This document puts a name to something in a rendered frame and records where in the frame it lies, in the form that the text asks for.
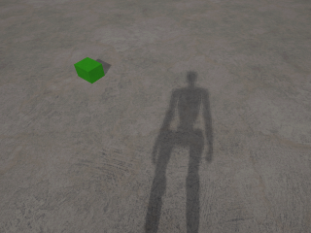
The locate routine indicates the carton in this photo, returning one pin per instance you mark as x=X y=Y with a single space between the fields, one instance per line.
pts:
x=89 y=70

